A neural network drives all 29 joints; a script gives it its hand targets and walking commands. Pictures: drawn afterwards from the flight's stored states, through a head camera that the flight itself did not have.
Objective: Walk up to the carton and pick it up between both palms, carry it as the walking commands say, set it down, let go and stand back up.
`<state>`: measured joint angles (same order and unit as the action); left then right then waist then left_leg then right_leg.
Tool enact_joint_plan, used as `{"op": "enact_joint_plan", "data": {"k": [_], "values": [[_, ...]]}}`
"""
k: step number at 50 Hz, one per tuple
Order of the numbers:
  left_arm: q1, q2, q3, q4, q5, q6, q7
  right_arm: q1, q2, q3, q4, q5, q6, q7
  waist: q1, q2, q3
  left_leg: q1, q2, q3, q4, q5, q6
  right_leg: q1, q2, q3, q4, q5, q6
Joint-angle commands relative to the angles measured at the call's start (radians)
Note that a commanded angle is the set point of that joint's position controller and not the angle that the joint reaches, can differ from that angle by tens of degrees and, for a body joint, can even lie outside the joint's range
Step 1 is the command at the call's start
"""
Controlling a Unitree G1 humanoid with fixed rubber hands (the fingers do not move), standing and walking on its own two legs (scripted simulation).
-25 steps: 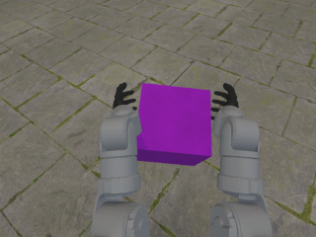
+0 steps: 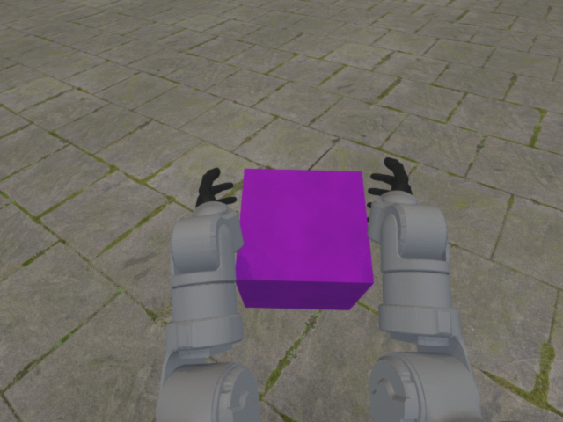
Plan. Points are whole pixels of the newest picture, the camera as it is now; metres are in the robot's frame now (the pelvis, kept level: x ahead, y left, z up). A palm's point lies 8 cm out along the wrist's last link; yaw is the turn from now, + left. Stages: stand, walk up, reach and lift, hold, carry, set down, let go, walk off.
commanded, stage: carry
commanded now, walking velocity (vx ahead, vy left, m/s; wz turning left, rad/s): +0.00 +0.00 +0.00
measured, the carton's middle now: (300, 243) +0.38 +0.00 +0.05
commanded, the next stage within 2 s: none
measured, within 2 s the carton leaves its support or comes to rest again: neither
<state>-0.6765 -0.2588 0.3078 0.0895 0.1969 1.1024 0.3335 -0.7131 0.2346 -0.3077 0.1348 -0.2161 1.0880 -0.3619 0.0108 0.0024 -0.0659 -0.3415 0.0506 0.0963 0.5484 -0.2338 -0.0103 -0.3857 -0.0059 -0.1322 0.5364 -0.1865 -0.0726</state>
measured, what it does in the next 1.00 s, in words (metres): walks backwards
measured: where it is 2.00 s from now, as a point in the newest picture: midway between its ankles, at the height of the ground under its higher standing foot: outside the picture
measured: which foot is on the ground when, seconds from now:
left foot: down 0.00-0.94, up 0.96-1.00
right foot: down 0.00-1.00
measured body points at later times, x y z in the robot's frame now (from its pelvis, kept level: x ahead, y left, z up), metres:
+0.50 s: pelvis -0.02 +0.01 +0.00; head -0.02 +0.01 +0.45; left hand +0.32 +0.14 +0.13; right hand +0.33 -0.12 +0.13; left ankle +0.03 +0.13 -0.73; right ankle +0.06 -0.08 -0.73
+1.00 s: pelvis -0.10 +0.01 -0.02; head -0.10 +0.01 +0.43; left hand +0.21 +0.14 +0.09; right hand +0.22 -0.12 +0.09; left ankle -0.02 +0.13 -0.71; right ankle +0.06 -0.08 -0.73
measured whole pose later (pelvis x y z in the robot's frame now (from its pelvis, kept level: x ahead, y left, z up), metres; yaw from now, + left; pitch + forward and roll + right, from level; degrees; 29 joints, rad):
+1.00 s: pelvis -0.10 +0.01 -0.02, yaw +0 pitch +0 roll +2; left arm -0.39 -0.19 0.10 -0.18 0.13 1.22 0.26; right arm -0.41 0.20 -0.14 -0.17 -0.16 1.19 -0.26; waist 0.02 -0.03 -0.03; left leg -0.56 0.02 0.11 0.89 -0.37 0.02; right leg -0.55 -0.08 -0.15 0.59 -0.04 -0.08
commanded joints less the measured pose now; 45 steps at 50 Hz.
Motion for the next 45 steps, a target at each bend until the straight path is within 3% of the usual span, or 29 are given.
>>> {"op": "enact_joint_plan", "data": {"k": [1, 13, 18, 23, 25, 32, 37, 40, 43, 45], "values": [[-0.656, -0.864, -0.528, 0.064, -0.339, 0.006, -0.221, -0.599, 0.901, 0.518, 0.062, 0.347, 0.019, 0.235, -0.012, -0.029, -0.319, 0.087, 0.058, -0.071, -0.059, -0.014, 0.029, 0.116, -0.151, 0.181, -0.145, -0.059, -0.001], [-0.655, -0.858, -0.52, 0.039, -0.322, 0.005, -0.219, -0.613, 0.919, 0.527, 0.053, 0.362, 0.023, 0.249, -0.014, -0.02, -0.314, 0.085, 0.062, -0.094, -0.101, -0.044, 0.04, 0.145, -0.143, 0.171, -0.147, -0.108, 0.006], [-0.635, -0.863, -0.535, 0.01, -0.334, 0.007, -0.226, -0.588, 0.92, 0.531, 0.025, 0.358, 0.025, 0.252, -0.014, -0.01, -0.324, 0.111, 0.072, -0.108, -0.093, 0.102, 0.05, 0.183, -0.13, 0.148, -0.103, 0.074, 0.004], [-0.474, -0.89, -0.572, -0.072, -0.356, 0.027, -0.24, -0.399, 0.94, 0.547, -0.055, 0.357, 0.044, 0.257, -0.011, -0.017, -0.354, 0.07, 0.1, -0.102, -0.006, 0.227, 0.05, 0.154, -0.157, 0.144, -0.017, 0.238, 0.006], [-0.424, -0.902, -0.598, -0.12, -0.372, 0.036, -0.244, -0.345, 0.941, 0.564, -0.112, 0.363, 0.051, 0.256, -0.01, -0.019, -0.357, 0.048, 0.103, -0.101, 0.02, 0.22, 0.049, 0.141, -0.17, 0.153, -0.004, 0.255, 0.005], [-0.253, -0.961, -0.669, -0.273, -0.41, 0.066, -0.269, -0.154, 0.998, 0.62, -0.257, 0.397, 0.082, 0.288, -0.01, -0.021, -0.341, -0.003, 0.096, -0.123, 0.0, 0.014, 0.061, 0.067, -0.191, 0.2, -0.045, 0.028, 0.0], [-0.134, -0.971, -0.703, -0.359, -0.421, 0.08, -0.285, -0.034, 1.011, 0.663, -0.326, 0.412, 0.101, 0.315, -0.005, 0.034, -0.321, -0.023, 0.15, -0.196, -0.1, -0.066, 0.089, 0.026, -0.153, 0.159, -0.022, -0.113, 0.019], [-0.123, -0.969, -0.718, -0.383, -0.432, 0.08, -0.295, -0.019, 1.004, 0.679, -0.346, 0.415, 0.104, 0.324, -0.001, 0.073, -0.314, -0.077, 0.186, -0.228, -0.17, -0.163, 0.1, 0.053, -0.119, 0.113, 0.054, -0.134, 0.026], [-0.112, -0.968, -0.725, -0.377, -0.438, 0.082, -0.306, 0.008, 0.995, 0.68, -0.336, 0.405, 0.108, 0.329, 0.001, 0.083, -0.318, -0.153, 0.196, -0.206, -0.184, -0.206, 0.098, 0.109, -0.1, 0.089, 0.124, -0.123, 0.022], [-0.115, -0.96, -0.724, -0.369, -0.441, 0.085, -0.313, 0.011, 0.986, 0.676, -0.327, 0.398, 0.111, 0.329, 0.005, 0.037, -0.304, -0.206, 0.154, -0.148, -0.122, -0.249, 0.074, 0.128, -0.12, 0.132, 0.058, -0.171, 0.015]]}}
